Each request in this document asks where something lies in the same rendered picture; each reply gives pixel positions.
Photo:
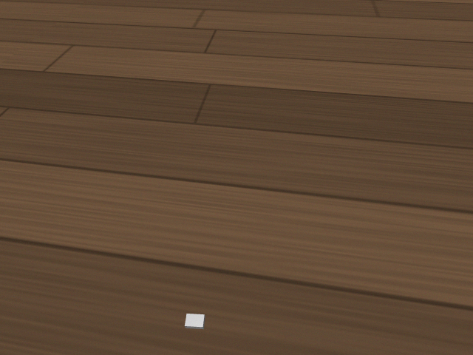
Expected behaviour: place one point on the small box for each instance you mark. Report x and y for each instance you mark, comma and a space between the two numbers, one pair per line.
195, 321

